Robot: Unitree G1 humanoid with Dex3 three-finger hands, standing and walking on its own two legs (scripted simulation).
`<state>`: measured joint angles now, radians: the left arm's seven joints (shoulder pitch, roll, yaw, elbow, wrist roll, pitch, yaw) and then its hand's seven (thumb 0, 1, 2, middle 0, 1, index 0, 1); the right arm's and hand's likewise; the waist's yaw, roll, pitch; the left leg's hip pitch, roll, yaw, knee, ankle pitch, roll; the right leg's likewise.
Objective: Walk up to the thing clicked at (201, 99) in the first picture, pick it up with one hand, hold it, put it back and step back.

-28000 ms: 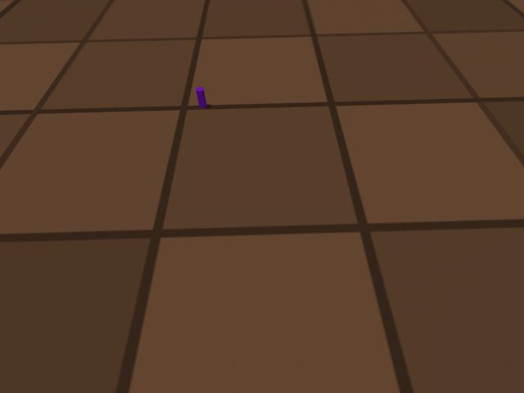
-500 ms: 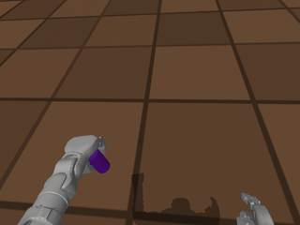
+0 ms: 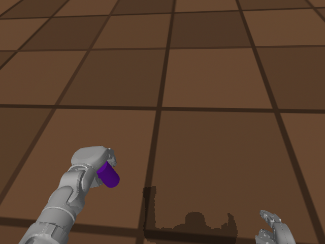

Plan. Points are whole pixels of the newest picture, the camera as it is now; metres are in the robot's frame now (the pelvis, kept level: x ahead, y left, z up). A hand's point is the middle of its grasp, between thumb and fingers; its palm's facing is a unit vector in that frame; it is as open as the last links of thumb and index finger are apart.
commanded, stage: hold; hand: left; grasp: from above
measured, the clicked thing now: (105, 173) +0.32 +0.21 -0.07
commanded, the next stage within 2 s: crouch in 0.08 s
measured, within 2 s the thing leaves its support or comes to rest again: neither
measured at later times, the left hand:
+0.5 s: hand (100, 183) +0.29 +0.22 -0.08, palm faces -0.46 -0.05 -0.88, open 7.8 cm
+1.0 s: hand (121, 194) +0.35 +0.23 -0.33, palm faces -0.42 +0.02 -0.91, open 7.7 cm
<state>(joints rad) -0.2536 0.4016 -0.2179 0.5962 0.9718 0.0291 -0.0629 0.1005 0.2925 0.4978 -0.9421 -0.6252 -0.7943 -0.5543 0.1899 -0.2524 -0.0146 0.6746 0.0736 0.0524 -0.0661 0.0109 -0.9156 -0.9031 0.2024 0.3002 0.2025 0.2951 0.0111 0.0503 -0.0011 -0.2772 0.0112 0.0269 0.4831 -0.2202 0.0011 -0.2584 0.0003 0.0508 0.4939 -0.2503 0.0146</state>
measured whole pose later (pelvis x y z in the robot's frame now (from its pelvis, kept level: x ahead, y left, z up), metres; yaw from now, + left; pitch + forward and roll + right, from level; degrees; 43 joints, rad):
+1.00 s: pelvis -0.06 +0.01 -0.20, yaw +0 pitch +30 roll -3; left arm -0.69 0.41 -0.09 1.21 1.15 -0.01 0.37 0.10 0.32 0.46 -1.03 -0.70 -0.78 -0.55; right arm 0.24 -0.24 -0.06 0.76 -0.04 0.00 -0.02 0.01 -0.90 -0.90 0.20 0.30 0.20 0.29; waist -0.13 0.05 -0.19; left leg -1.58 0.02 -0.03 1.60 -0.55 0.02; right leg -1.52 0.02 0.01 1.57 -0.59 0.03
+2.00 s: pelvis -0.08 +0.00 -0.39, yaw -4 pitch +35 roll -6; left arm -0.87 0.57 0.04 1.37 1.21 -0.13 0.42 0.10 0.31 0.47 -0.98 -0.62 -0.80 -0.54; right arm 0.15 -0.24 -0.01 0.79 -0.12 -0.06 0.10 0.00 -0.92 -0.90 0.20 0.30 0.20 0.29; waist -0.18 0.00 -0.12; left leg -2.19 0.03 -0.11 2.21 -0.65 -0.01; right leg -2.11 0.06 -0.06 2.17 -0.69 0.02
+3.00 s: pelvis -0.08 -0.01 -0.46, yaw -7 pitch +32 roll -7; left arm -0.94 0.70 0.10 1.55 1.23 -0.17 0.50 0.09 0.31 0.48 -0.99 -0.53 -0.81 -0.48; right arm 0.13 -0.27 0.10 0.78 -0.18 -0.11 0.15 0.00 -0.91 -0.89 0.20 0.30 0.20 0.30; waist -0.25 -0.04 0.00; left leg -2.34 0.02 -0.17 2.45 -0.66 -0.03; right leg -2.26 0.08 -0.11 2.38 -0.69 0.02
